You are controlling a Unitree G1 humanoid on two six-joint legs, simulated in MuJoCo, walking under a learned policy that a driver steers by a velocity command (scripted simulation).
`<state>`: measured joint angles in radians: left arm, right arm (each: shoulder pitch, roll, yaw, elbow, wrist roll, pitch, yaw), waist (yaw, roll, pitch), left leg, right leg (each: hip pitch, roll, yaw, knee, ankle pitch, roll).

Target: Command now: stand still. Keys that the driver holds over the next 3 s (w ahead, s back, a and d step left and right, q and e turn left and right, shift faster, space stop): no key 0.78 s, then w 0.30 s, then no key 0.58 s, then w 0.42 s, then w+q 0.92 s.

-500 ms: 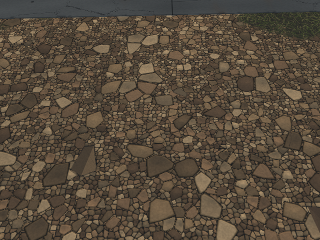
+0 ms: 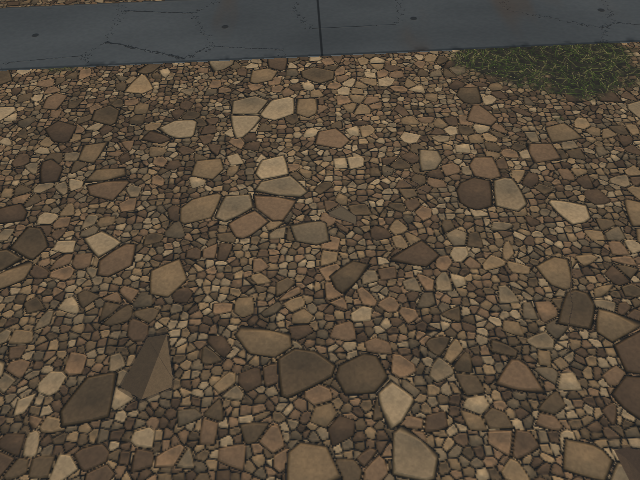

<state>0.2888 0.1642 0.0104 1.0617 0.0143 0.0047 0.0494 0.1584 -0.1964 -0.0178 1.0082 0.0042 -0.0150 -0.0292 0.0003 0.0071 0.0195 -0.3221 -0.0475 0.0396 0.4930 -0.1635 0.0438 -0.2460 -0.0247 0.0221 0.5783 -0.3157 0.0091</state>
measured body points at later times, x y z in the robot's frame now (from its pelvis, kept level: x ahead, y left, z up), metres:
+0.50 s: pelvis +0.04 -0.03 +0.00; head +0.05 -0.03 +0.45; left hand +0.03 +0.19 -0.15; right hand +0.09 -0.26 -0.15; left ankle +0.06 +0.09 -0.73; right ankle -0.01 -0.13 -0.73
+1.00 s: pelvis +0.07 -0.01 +0.01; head +0.07 +0.00 +0.46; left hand +0.00 +0.23 -0.15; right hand +0.13 -0.26 -0.14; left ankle +0.07 +0.10 -0.70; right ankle -0.01 -0.13 -0.73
